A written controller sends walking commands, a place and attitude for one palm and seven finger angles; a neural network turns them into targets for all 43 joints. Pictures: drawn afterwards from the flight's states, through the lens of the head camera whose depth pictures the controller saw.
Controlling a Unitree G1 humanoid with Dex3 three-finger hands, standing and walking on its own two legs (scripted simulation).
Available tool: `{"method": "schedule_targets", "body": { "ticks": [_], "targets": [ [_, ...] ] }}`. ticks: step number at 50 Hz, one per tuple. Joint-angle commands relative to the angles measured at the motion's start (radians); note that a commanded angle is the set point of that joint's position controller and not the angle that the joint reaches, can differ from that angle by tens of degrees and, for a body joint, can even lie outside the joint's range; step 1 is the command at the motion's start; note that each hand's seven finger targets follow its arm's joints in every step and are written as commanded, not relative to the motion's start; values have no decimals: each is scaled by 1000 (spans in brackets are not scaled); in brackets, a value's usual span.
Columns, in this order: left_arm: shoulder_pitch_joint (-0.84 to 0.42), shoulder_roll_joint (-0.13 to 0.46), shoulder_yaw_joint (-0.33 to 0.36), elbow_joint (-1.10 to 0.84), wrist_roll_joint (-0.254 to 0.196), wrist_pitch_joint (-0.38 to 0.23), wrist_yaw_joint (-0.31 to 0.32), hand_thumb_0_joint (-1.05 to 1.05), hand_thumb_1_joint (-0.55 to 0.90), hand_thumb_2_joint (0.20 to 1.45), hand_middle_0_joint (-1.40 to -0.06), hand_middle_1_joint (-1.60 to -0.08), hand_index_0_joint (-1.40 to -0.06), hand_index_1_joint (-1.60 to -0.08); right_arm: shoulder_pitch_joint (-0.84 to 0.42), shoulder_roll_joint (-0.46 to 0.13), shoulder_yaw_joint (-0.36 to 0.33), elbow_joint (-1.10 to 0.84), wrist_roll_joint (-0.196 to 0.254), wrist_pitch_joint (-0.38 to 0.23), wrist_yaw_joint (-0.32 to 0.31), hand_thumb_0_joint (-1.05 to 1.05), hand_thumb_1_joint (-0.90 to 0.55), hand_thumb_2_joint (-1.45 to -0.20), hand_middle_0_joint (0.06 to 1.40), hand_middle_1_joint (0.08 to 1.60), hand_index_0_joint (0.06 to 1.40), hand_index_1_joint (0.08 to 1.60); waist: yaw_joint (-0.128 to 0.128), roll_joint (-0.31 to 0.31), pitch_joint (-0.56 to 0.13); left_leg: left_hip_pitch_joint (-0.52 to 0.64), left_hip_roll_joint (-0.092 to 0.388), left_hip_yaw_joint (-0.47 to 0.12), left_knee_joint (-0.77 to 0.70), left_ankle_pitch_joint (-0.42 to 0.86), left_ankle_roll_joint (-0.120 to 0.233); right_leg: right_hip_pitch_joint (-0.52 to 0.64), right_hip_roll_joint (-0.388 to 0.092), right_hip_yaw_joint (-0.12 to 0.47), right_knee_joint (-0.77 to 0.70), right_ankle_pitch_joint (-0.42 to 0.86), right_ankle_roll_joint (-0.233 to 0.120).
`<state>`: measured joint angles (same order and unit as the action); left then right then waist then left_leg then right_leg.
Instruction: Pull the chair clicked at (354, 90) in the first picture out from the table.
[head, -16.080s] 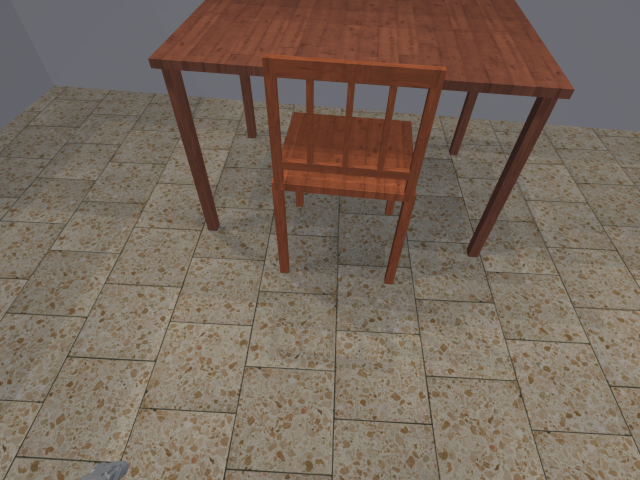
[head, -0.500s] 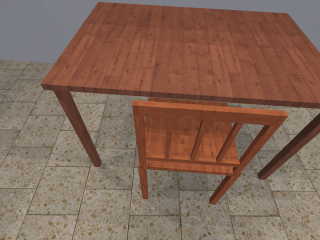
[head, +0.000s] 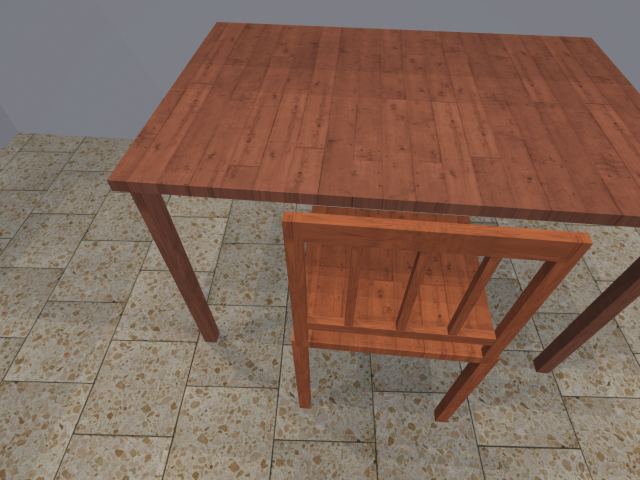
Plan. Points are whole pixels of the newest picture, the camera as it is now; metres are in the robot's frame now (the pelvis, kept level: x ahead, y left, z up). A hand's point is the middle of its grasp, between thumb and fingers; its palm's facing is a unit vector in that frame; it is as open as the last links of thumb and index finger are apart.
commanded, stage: look again from close up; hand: left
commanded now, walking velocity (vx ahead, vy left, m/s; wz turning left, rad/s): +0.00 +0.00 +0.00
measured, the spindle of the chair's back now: (411, 292) +0.44 -0.13 -0.10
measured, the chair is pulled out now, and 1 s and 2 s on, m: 0.00 0.00 0.00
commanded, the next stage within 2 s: shuffle to correct the standing spot in 0.28 s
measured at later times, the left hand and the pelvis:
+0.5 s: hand out of the picture -0.03 +0.16 -0.18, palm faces +0.02 -0.98 -0.17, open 7.4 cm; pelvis -0.01 +0.00 +0.00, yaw +0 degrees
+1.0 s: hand out of the picture -0.04 +0.12 -0.19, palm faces +0.04 -0.98 -0.19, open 7.4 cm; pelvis -0.02 -0.05 -0.01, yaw +1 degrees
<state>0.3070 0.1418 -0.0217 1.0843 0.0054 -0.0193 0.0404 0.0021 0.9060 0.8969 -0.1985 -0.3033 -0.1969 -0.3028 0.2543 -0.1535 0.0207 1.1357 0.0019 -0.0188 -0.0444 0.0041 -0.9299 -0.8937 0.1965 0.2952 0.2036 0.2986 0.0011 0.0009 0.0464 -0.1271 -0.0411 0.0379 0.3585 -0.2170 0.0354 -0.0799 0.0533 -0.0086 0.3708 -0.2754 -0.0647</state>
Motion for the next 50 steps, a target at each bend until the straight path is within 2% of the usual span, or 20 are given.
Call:
{"method": "schedule_targets", "body": {
  "ticks": [1, 7, 8, 12, 16, 20, 21, 24, 29, 35, 36, 39, 41, 42, 43, 44, 46, 48, 50],
  "targets": [
    [87, 98, 15, -21, -2, -15, 5, 0, 900, 900, -200, -300, -200, -300, 61, -88, -9, -23, 0, -17, 0, 0, -900, -900, 200, 300, 200, 300, 8, -22, 4, 21, 138, -120, -36, 221, 13, -43, -162, 124, -54, 309, 13],
    [94, 95, 14, -17, -1, -15, 7, 0, 900, 900, -200, -300, -200, -300, 70, -87, -8, -17, 0, -16, 0, 0, -900, -900, 200, 300, 200, 300, 6, -11, 17, 12, 135, -119, -38, 204, 9, -55, -164, 130, -56, 292, 10],
    [96, 93, 15, -14, 0, -16, 7, 0, 900, 900, -200, -300, -200, -300, 75, -85, -8, -17, -1, -18, 0, 0, -900, -900, 200, 300, 200, 300, 5, -7, 2, 18, 135, -119, -39, 209, 9, -50, -163, 132, -54, 291, 9],
    [100, 90, 13, -12, 0, -16, 8, 0, 900, 900, -200, -300, -200, -300, 77, -81, -8, -16, 0, -17, 0, 0, -900, -900, 200, 300, 200, 300, 5, -30, 23, 5, 134, -120, -38, 194, 10, -61, -164, 132, -58, 289, 11],
    [106, 89, 13, -11, 0, -16, 7, 0, 900, 900, -200, -300, -200, -300, 81, -75, -7, -13, 0, -17, 1, 0, -900, -900, 200, 300, 200, 300, 8, -9, 33, 0, 132, -119, -40, 177, 12, -70, -162, 131, -67, 256, 11],
    [110, 80, 9, -5, 0, -15, 6, 0, 900, 900, -200, -300, -200, -300, 85, -71, -6, -7, 0, -16, 2, 0, -900, -900, 200, 300, 200, 300, 4, -29, 36, 5, 133, -124, -46, 145, 11, -89, -154, 131, -71, 201, 13],
    [107, 77, 8, -4, 0, -12, 4, 0, 900, 900, -200, -300, -200, -300, 84, -66, -7, -6, 1, -15, 1, 0, -900, -900, 200, 300, 200, 300, 2, -34, 51, -4, 137, -123, -47, 134, 13, -96, -145, 124, -75, 180, 15],
    [112, 72, 12, -1, 1, -4, 1, 0, 900, 900, -200, -300, -200, -300, 85, -77, -13, 0, -1, -14, -2, 0, -900, -900, 200, 300, 200, 300, -2, -35, 42, 6, 149, -134, -38, 132, 16, -110, -134, 114, -63, 149, 21],
    [118, 76, 26, -15, 10, 23, -9, 0, 900, 900, -200, -300, -200, -300, 90, -101, -31, 4, -10, -2, -12, 0, -900, -900, 200, 300, 200, 300, -4, 19, 69, -42, 186, -170, -46, 64, 32, -152, -104, 91, -10, 87, 21],
    [135, 72, 39, -40, 19, 39, -18, 0, 900, 900, -200, -300, -200, -300, 98, -129, -53, -10, -15, 8, -21, 0, -900, -900, 200, 300, 200, 300, -2, 53, 29, -82, 235, -220, -51, 10, 60, -167, -84, 70, 67, 50, 24],
    [137, 76, 42, -44, 20, 41, -20, 0, 900, 900, -200, -300, -200, -300, 93, -127, -55, -13, -15, 10, -21, 0, -900, -900, 200, 300, 200, 300, 2, 36, 35, -101, 238, -214, -45, 7, 62, -158, -83, 69, 64, 51, 24],
    [143, 79, 46, -54, 23, 43, -20, 0, 900, 900, -200, -300, -200, -300, 94, -126, -59, -22, -17, 14, -23, 0, -900, -900, 200, 300, 200, 300, -1, -3, 14, -113, 204, -171, 15, 13, 46, -158, -94, 102, 43, 75, 20],
    [143, 89, 50, -63, 22, 44, -18, 0, 900, 900, -200, -300, -200, -300, 99, -108, -57, -26, -16, 18, -25, 0, -900, -900, 200, 300, 200, 300, -2, -46, 19, -140, 172, -122, 63, -2, 33, -148, -110, 140, -1, 71, 23],
    [146, 99, 53, -68, 23, 45, -16, 0, 900, 900, -200, -300, -200, -300, 96, -105, -56, -31, -16, 20, -26, 0, -900, -900, 200, 300, 200, 300, -1, -76, 14, -154, 144, -83, 115, 3, 20, -139, -134, 174, -25, 101, 25],
    [144, 110, 57, -73, 24, 47, -14, 0, 900, 900, -200, -300, -200, -300, 104, -93, -54, -31, -15, 23, -27, 0, -900, -900, 200, 300, 200, 300, -6, -124, 10, -166, 113, -43, 172, -11, 6, -130, -158, 205, -47, 129, 12],
    [145, 119, 60, -78, 24, 48, -13, 0, 900, 900, -200, -300, -200, -300, 110, -84, -53, -31, -15, 25, -28, 0, -900, -900, 200, 300, 200, 300, -5, -145, 3, -185, 83, -11, 233, -38, -6, -113, -183, 231, -61, 183, -5],
    [147, 128, 65, -90, 23, 55, -8, 0, 900, 900, -200, -300, -200, -300, 97, -73, -52, -37, -14, 34, -31, 0, -900, -900, 200, 300, 200, 300, 7, -145, 25, -247, 60, 6, 347, -197, -17, -97, -215, 269, -92, 223, -52],
    [134, 126, 71, -107, 30, 58, -6, 0, 900, 900, -200, -300, -200, -300, 76, -85, -56, -46, -15, 35, -33, 0, -900, -900, 200, 300, 200, 300, 10, -104, 53, -310, 73, -1, 464, -257, -17, -96, -233, 298, -96, 293, -111],
    [139, 132, 79, -121, 32, 57, -5, 0, 900, 900, -200, -300, -200, -300, 59, -86, -59, -52, -13, 34, -36, 0, -900, -900, 200, 300, 200, 300, 22, -65, 43, -348, 77, 14, 537, -278, -19, -44, -229, 279, -71, 427, -140]
  ]
}}
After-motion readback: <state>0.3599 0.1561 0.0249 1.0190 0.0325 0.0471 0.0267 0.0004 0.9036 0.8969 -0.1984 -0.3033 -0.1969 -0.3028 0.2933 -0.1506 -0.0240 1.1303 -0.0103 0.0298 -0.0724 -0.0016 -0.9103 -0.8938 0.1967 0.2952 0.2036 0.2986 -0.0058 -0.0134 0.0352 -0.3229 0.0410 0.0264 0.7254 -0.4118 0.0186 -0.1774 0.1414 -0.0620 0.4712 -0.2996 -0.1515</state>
